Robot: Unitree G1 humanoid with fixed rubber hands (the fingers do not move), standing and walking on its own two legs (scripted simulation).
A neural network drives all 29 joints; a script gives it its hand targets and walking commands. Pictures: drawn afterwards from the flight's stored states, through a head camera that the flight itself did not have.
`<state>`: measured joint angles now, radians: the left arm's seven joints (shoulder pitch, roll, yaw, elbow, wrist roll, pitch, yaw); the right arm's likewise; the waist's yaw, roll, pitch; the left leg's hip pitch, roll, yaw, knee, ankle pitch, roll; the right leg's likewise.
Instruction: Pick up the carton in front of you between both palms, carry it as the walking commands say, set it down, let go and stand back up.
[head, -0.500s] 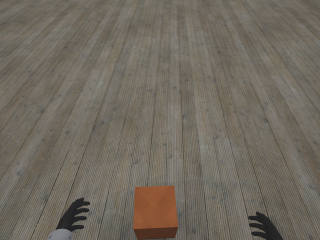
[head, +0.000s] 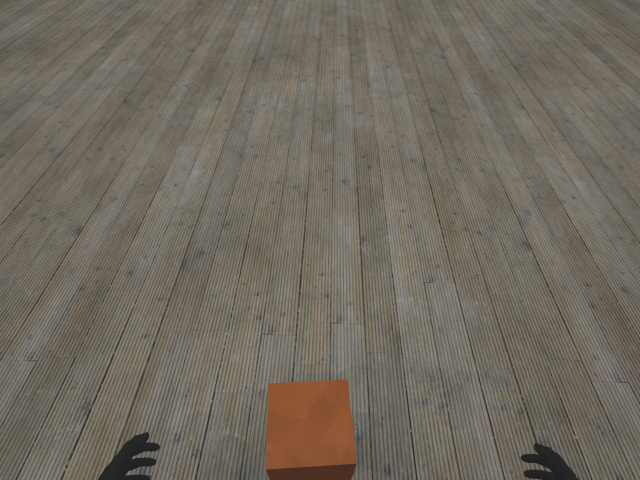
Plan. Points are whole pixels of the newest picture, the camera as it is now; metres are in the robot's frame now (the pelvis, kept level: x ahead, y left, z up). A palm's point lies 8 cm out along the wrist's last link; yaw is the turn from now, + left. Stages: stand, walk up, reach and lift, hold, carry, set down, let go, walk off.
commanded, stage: stand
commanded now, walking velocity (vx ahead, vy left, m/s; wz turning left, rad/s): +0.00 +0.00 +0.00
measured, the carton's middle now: (310, 435) +0.35 +0.05 -0.65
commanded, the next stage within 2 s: none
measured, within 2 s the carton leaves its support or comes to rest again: neither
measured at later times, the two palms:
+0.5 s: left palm out of the picture +0.08 +0.29 -0.10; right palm out of the picture +0.08 -0.31 -0.09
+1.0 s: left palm out of the picture +0.06 +0.30 -0.10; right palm out of the picture +0.07 -0.32 -0.09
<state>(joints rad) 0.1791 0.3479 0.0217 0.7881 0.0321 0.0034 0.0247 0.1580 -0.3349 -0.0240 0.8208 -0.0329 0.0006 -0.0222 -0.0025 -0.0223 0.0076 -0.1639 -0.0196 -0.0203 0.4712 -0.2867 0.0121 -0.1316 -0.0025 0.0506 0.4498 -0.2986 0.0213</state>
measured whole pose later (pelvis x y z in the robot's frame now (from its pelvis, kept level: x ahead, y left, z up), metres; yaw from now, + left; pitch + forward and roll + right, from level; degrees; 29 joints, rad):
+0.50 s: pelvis -0.02 -0.01 +0.01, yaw +0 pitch -3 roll +0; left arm 0.17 0.37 0.01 0.93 0.03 -0.01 0.02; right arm 0.15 -0.36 -0.01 0.96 -0.03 -0.01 -0.02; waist 0.00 -0.01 0.02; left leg -0.13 -0.01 -0.03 0.40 -0.23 0.00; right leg -0.10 0.00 0.04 0.38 -0.24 0.01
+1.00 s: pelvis -0.02 -0.01 +0.01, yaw +0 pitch -3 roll +0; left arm 0.14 0.38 0.01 1.00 0.02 -0.01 0.01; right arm 0.13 -0.38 -0.01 1.02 -0.02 -0.01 -0.01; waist 0.00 -0.01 0.03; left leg -0.12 -0.01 -0.03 0.37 -0.20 0.00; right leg -0.09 0.00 0.04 0.35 -0.21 0.01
